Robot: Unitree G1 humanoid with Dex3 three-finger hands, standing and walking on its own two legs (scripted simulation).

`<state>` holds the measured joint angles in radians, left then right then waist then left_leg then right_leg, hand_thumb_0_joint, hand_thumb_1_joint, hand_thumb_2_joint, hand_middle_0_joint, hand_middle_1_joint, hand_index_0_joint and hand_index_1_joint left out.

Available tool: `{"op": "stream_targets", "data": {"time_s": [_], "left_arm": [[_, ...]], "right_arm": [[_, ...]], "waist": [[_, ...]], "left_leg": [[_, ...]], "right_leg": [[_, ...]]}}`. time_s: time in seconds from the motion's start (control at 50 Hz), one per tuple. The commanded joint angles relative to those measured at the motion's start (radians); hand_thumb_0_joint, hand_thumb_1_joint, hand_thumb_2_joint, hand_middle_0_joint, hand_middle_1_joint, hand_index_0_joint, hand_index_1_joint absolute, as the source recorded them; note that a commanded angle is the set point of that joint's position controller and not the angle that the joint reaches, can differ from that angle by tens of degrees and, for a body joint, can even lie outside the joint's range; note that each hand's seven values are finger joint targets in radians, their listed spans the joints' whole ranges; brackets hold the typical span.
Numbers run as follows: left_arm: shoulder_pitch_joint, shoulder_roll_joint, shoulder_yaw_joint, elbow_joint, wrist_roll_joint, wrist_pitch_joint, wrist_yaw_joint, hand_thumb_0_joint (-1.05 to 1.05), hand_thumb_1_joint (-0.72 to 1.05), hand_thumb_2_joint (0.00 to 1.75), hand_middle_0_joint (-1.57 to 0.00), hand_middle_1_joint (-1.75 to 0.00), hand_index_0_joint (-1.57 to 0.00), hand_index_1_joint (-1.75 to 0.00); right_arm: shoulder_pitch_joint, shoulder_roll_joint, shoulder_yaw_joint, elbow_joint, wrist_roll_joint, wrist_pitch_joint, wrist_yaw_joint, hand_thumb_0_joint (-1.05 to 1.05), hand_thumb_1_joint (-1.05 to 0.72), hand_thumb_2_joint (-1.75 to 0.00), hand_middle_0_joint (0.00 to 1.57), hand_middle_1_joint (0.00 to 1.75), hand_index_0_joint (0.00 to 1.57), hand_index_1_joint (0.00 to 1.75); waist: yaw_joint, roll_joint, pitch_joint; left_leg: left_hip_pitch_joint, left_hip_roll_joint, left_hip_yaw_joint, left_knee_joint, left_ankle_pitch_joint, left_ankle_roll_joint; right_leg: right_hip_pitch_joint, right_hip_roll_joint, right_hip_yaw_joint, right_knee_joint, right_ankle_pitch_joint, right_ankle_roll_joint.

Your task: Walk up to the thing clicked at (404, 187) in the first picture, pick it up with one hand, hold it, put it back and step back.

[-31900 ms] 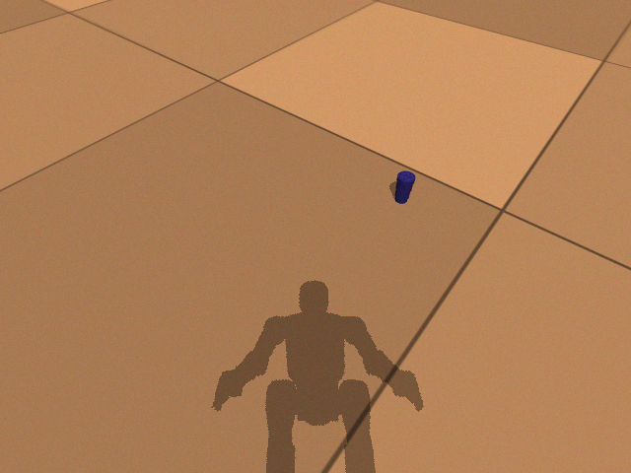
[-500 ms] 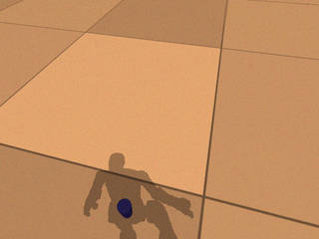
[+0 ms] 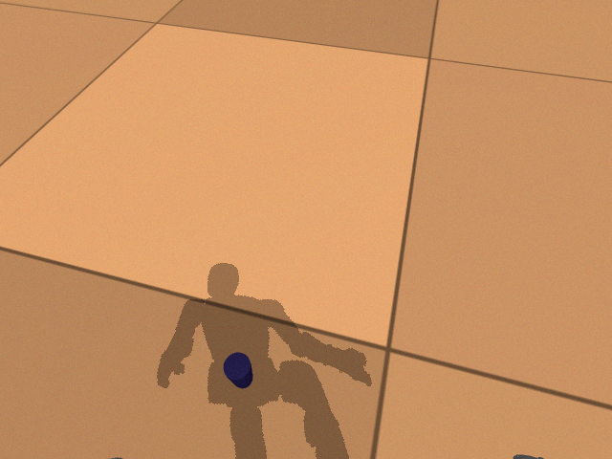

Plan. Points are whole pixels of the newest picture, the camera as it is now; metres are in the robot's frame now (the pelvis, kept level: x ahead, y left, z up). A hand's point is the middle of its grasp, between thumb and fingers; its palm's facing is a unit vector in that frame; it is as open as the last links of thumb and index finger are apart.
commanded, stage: step back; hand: left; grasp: from the side
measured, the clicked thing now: (240, 372) +0.42 +0.22 -0.71
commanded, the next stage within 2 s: none
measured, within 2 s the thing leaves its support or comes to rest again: neither
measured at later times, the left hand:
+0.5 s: hand out of the picture +0.04 +0.31 -0.18, palm faces -0.07 -0.93 -0.36, open 7.4 cm
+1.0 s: hand out of the picture -0.09 +0.31 -0.15, palm faces -0.01 -0.92 -0.40, open 7.4 cm
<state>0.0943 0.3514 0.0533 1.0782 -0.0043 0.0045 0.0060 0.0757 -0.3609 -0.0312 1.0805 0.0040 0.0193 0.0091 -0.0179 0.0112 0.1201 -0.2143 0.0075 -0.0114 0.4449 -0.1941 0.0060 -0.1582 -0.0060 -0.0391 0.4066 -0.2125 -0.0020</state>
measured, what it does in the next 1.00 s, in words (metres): walks backwards: right foot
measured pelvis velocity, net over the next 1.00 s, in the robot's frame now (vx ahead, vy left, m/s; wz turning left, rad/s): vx -0.22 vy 0.05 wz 0.02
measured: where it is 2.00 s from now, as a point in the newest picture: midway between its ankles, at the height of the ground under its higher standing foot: outside the picture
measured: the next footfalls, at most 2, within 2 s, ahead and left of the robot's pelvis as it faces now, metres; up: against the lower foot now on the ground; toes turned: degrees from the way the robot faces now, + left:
right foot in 0.66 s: -0.12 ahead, -0.09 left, +0.00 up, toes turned -1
left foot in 1.02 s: -0.20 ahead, +0.16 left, +0.00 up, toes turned -2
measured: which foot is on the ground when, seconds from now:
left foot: down 0.00-0.70, up 0.72-1.00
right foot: down 0.00-0.20, up 0.22-0.64, down 0.66-1.00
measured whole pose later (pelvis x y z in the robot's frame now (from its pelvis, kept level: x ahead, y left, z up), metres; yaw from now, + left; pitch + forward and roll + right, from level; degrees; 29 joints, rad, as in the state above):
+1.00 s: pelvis -0.22 +0.05 -0.02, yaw +1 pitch -1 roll +0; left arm 0.12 0.37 0.07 0.78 0.03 0.05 0.01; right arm 0.20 -0.42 -0.06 0.90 -0.01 0.04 -0.02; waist -0.01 0.01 0.17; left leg -0.28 -0.04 -0.07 0.73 -0.44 -0.01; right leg -0.36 -0.03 -0.02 0.62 -0.25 0.00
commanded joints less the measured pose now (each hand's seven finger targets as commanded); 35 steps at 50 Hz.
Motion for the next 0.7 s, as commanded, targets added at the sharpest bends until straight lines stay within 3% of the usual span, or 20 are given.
{"op": "stream_targets", "data": {"time_s": [0.0,0.06,0.1,0.12,0.14,0.16,0.18,0.2,0.22,0.26,0.28,0.32,0.4,0.5,0.52,0.56,0.62,0.64,0.66,0.68], "left_arm": [[-0.029,0.255,0.064,-0.120,0.007,-0.003,0.014,0.00,0.90,0.90,-0.20,-0.30,-0.20,-0.30],[-0.115,0.286,0.073,-0.182,0.026,0.008,0.015,0.00,0.90,0.90,-0.20,-0.30,-0.20,-0.30],[-0.154,0.290,0.074,-0.216,0.034,0.011,0.014,0.00,0.90,0.90,-0.20,-0.30,-0.20,-0.30],[-0.170,0.282,0.072,-0.227,0.029,0.013,0.012,0.00,0.90,0.90,-0.20,-0.30,-0.20,-0.30],[-0.160,0.259,0.066,-0.234,0.023,0.018,0.011,0.00,0.90,0.90,-0.20,-0.30,-0.20,-0.30],[-0.127,0.217,0.056,-0.236,0.010,0.026,0.010,0.00,0.90,0.90,-0.20,-0.30,-0.20,-0.30],[-0.107,0.177,0.050,-0.240,-0.001,0.033,0.016,0.00,0.90,0.90,-0.20,-0.30,-0.20,-0.30],[-0.068,0.183,0.055,-0.231,0.009,0.042,0.025,0.00,0.90,0.90,-0.20,-0.30,-0.20,-0.30],[-0.046,0.182,0.051,-0.225,0.010,0.044,0.031,0.00,0.90,0.90,-0.20,-0.30,-0.20,-0.30],[-0.035,0.202,0.055,-0.210,0.007,0.048,0.036,0.00,0.90,0.90,-0.20,-0.30,-0.20,-0.30],[0.000,0.207,0.055,-0.204,0.001,0.051,0.034,0.00,0.90,0.90,-0.20,-0.30,-0.20,-0.30],[0.045,0.214,0.058,-0.210,0.006,0.052,0.031,0.00,0.90,0.90,-0.20,-0.30,-0.20,-0.30],[0.018,0.207,0.061,-0.244,0.014,0.040,0.031,0.00,0.90,0.90,-0.20,-0.30,-0.20,-0.30],[0.039,0.206,0.068,-0.254,0.018,0.034,0.027,0.00,0.90,0.90,-0.20,-0.30,-0.20,-0.30],[0.055,0.208,0.070,-0.252,0.019,0.032,0.023,0.00,0.90,0.90,-0.20,-0.30,-0.20,-0.30],[0.099,0.208,0.074,-0.240,0.020,0.027,0.013,0.00,0.90,0.90,-0.20,-0.30,-0.20,-0.30],[0.218,0.193,0.080,-0.201,0.025,0.020,0.003,0.00,0.90,0.90,-0.20,-0.30,-0.20,-0.30],[0.210,0.227,0.088,-0.206,0.037,0.017,0.004,0.00,0.90,0.90,-0.20,-0.30,-0.20,-0.30],[0.179,0.271,0.100,-0.230,0.044,0.016,0.002,0.00,0.90,0.90,-0.20,-0.30,-0.20,-0.30],[0.100,0.365,0.116,-0.273,0.045,0.018,0.000,0.00,0.90,0.90,-0.20,-0.30,-0.20,-0.30]], "right_arm": [[0.025,-0.209,-0.058,-0.096,-0.001,0.000,-0.008,0.00,-0.90,-0.90,0.20,0.30,0.20,0.30],[0.081,-0.199,-0.069,-0.119,-0.009,0.021,-0.004,0.00,-0.90,-0.90,0.20,0.30,0.20,0.30],[0.146,-0.199,-0.072,-0.130,-0.009,0.024,0.001,0.00,-0.90,-0.90,0.20,0.30,0.20,0.30],[0.165,-0.200,-0.073,-0.127,-0.006,0.020,0.002,0.00,-0.90,-0.90,0.20,0.30,0.20,0.30],[0.166,-0.211,-0.075,-0.132,-0.009,0.013,0.001,0.00,-0.90,-0.90,0.20,0.30,0.20,0.30],[0.127,-0.254,-0.082,-0.155,-0.018,0.004,-0.004,0.00,-0.90,-0.90,0.20,0.30,0.20,0.30],[0.103,-0.317,-0.096,-0.170,-0.027,-0.003,-0.007,0.00,-0.90,-0.90,0.20,0.30,0.20,0.30],[0.110,-0.332,-0.100,-0.178,-0.037,-0.009,-0.013,0.00,-0.90,-0.90,0.20,0.30,0.20,0.30],[0.097,-0.333,-0.097,-0.191,-0.036,-0.013,-0.018,0.00,-0.90,-0.90,0.20,0.30,0.20,0.30],[0.029,-0.303,-0.091,-0.220,-0.033,-0.013,-0.029,0.00,-0.90,-0.90,0.20,0.30,0.20,0.30],[-0.007,-0.272,-0.086,-0.231,-0.034,-0.015,-0.034,0.00,-0.90,-0.90,0.20,0.30,0.20,0.30],[0.001,-0.245,-0.082,-0.246,-0.031,-0.017,-0.040,0.00,-0.90,-0.90,0.20,0.30,0.20,0.30],[0.092,-0.220,-0.087,-0.247,-0.024,-0.016,-0.048,0.00,-0.90,-0.90,0.20,0.30,0.20,0.30],[0.081,-0.255,-0.092,-0.269,-0.033,-0.011,-0.045,0.00,-0.90,-0.90,0.20,0.30,0.20,0.30],[0.076,-0.262,-0.094,-0.275,-0.033,-0.010,-0.044,0.00,-0.90,-0.90,0.20,0.30,0.20,0.30],[0.054,-0.265,-0.091,-0.281,-0.029,-0.007,-0.040,0.00,-0.90,-0.90,0.20,0.30,0.20,0.30],[-0.001,-0.270,-0.089,-0.283,-0.014,0.003,-0.032,0.00,-0.90,-0.90,0.20,0.30,0.20,0.30],[0.004,-0.249,-0.084,-0.281,-0.007,0.005,-0.030,0.00,-0.90,-0.90,0.20,0.30,0.20,0.30],[-0.001,-0.223,-0.073,-0.288,-0.003,0.004,-0.027,0.00,-0.90,-0.90,0.20,0.30,0.20,0.30],[-0.030,-0.212,-0.079,-0.293,-0.007,0.008,-0.029,0.00,-0.90,-0.90,0.20,0.30,0.20,0.30]], "waist": [[-0.001,-0.064,-0.185],[-0.016,-0.177,-0.175],[-0.042,-0.211,-0.177],[-0.048,-0.187,-0.183],[-0.041,-0.119,-0.185],[-0.024,0.050,-0.166],[-0.017,0.197,-0.142],[-0.008,0.151,-0.152],[-0.009,0.153,-0.149],[0.006,0.143,-0.143],[0.032,0.119,-0.162],[0.048,0.102,-0.195],[-0.007,0.075,-0.208],[-0.029,0.111,-0.193],[-0.027,0.103,-0.203],[-0.012,0.099,-0.226],[0.048,0.092,-0.244],[0.038,0.012,-0.225],[0.031,-0.121,-0.164],[0.070,-0.313,-0.083]], "left_leg": [[0.051,0.032,-0.041,0.158,0.208,0.052],[0.023,-0.041,-0.019,0.358,-0.160,0.046],[0.024,-0.018,-0.053,0.346,-0.239,0.058],[0.027,-0.007,-0.049,0.289,-0.141,0.060],[0.008,0.030,-0.075,0.196,0.102,0.066],[-0.026,0.144,-0.208,0.025,0.361,0.094],[0.046,0.240,-0.386,-0.074,0.540,0.131],[0.067,0.287,-0.423,-0.054,0.583,0.181],[0.050,0.316,-0.457,-0.052,0.610,0.203],[0.012,0.270,-0.376,-0.047,0.530,0.174],[0.052,0.222,-0.296,-0.025,0.513,0.158],[0.128,0.190,-0.243,-0.016,0.453,0.132],[0.255,0.194,-0.228,0.020,0.501,0.136],[0.205,0.277,-0.293,0.000,0.408,0.246],[0.185,0.268,-0.279,-0.001,0.361,0.242],[0.125,0.244,-0.253,-0.003,0.260,0.209],[-0.021,0.188,-0.187,0.049,0.096,0.127],[-0.117,0.134,-0.162,0.085,-0.016,0.081],[-0.256,0.034,-0.102,0.198,-0.190,0.024],[-0.240,-0.113,-0.031,0.482,-0.367,-0.014]], "right_leg": [[-0.033,-0.204,0.180,-0.016,0.298,-0.135],[-0.126,-0.322,0.259,-0.026,0.294,-0.226],[-0.160,-0.342,0.254,0.015,0.279,-0.224],[-0.147,-0.304,0.210,0.069,0.261,-0.192],[-0.121,-0.229,0.154,0.172,0.215,-0.145],[-0.128,-0.086,0.073,0.326,0.095,-0.074],[-0.254,0.088,0.077,0.461,-0.230,-0.037],[-0.285,0.100,0.168,0.574,-0.415,-0.038],[-0.299,0.104,0.207,0.653,-0.449,-0.034],[-0.285,0.098,0.256,0.740,-0.389,-0.038],[-0.302,0.095,0.249,0.764,-0.335,-0.037],[-0.321,0.100,0.232,0.769,-0.269,-0.023],[-0.351,0.078,0.214,0.656,-0.268,0.015],[-0.273,0.034,0.164,0.492,-0.324,0.018],[-0.242,0.028,0.145,0.449,-0.311,0.015],[-0.155,0.016,0.111,0.325,-0.264,0.000],[0.025,0.008,0.069,0.065,-0.044,-0.043],[0.044,-0.044,0.167,0.036,-0.052,-0.074],[0.013,-0.179,0.378,-0.043,-0.120,-0.145],[-0.211,-0.373,0.595,-0.168,-0.189,-0.296]]}}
